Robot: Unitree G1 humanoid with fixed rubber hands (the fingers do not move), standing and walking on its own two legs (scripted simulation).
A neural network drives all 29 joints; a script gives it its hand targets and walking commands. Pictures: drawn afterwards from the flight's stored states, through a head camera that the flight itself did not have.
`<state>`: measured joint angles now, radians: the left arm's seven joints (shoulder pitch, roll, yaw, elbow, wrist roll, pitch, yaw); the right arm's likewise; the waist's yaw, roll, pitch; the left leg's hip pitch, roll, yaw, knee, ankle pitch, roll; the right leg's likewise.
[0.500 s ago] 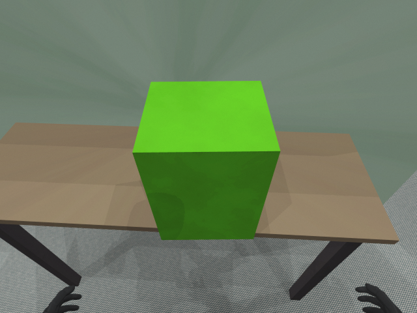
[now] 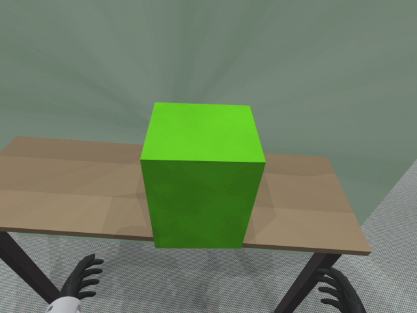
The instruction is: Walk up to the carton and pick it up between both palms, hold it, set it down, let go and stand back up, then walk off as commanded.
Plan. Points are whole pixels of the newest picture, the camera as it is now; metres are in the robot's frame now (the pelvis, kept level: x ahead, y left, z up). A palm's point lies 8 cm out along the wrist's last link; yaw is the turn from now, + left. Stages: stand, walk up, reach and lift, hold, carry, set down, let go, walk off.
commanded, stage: reach and lift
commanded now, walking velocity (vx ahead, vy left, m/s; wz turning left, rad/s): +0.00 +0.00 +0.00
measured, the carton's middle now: (200, 179) +0.40 +0.02 +0.06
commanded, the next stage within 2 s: none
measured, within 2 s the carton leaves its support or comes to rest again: neither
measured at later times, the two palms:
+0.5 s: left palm (85, 269) +0.22 +0.23 +0.01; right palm (339, 284) +0.19 -0.23 +0.01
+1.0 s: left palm (87, 249) +0.23 +0.22 +0.06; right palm (333, 253) +0.23 -0.22 +0.06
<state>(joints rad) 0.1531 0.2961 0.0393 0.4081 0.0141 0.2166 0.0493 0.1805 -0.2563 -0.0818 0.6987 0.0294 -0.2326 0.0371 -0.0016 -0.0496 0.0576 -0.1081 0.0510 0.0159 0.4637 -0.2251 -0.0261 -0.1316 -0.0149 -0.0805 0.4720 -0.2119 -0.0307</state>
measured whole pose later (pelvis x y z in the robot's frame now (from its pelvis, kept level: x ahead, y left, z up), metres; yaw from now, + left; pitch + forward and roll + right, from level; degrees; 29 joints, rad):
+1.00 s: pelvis +0.02 +0.01 +0.01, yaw +0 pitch -6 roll +0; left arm 0.26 0.17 0.02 -0.13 -0.11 0.24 0.14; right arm 0.28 -0.22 -0.05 -0.03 0.24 0.05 0.00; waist 0.00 -0.01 0.06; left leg -0.08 0.05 0.02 0.38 -0.20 -0.03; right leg -0.09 -0.01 -0.08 0.37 -0.18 -0.02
